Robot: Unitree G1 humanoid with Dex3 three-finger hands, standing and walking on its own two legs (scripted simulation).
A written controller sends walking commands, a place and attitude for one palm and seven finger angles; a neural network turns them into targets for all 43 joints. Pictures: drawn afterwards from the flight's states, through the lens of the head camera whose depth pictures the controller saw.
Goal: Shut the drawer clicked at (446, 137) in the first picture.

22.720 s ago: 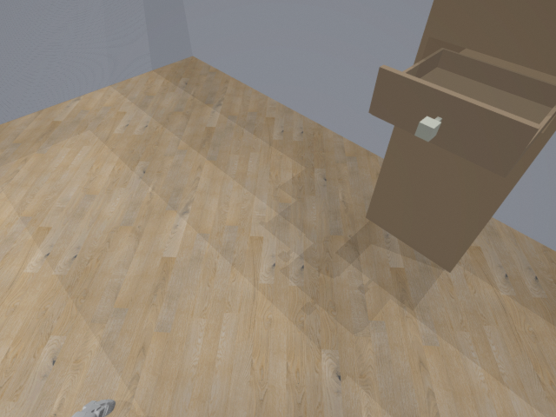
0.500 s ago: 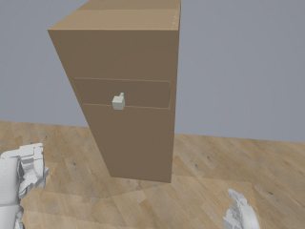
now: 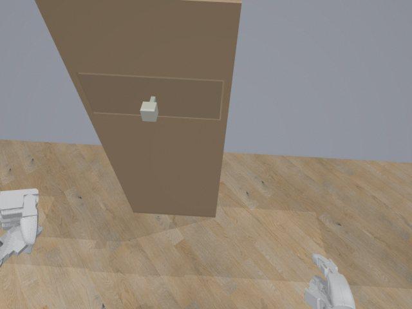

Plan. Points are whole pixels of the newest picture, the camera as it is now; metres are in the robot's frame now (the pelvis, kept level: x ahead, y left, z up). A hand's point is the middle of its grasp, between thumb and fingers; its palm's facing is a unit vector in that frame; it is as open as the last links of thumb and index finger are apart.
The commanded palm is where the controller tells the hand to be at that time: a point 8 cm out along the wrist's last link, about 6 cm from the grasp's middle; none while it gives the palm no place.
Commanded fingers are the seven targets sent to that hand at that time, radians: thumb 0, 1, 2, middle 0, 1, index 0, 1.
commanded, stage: step back with the hand held close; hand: left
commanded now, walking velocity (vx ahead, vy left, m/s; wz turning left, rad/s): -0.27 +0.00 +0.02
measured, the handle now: (150, 107) +0.60 +0.20 +0.01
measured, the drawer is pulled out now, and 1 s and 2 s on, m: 0.00 0.00 0.00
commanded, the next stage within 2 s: stop stepping back and stand still in 0.74 s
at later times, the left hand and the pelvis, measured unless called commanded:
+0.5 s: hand out of the picture +0.11 +0.27 +0.17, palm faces +0.39 -0.79 -0.48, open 3.3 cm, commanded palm +0.03 +0.30 +0.18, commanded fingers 0.00 0.90 0.90 -1.40 -1.60 -1.40 -1.60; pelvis -0.08 +0.01 -0.01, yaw +4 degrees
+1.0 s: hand out of the picture +0.02 +0.28 +0.16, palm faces +0.41 -0.83 -0.37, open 3.2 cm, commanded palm -0.02 +0.31 +0.18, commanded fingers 0.00 0.90 0.90 -1.40 -1.60 -1.40 -1.60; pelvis -0.15 +0.03 -0.02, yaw +1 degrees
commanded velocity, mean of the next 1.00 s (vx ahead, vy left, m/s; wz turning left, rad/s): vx -0.26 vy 0.00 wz -0.01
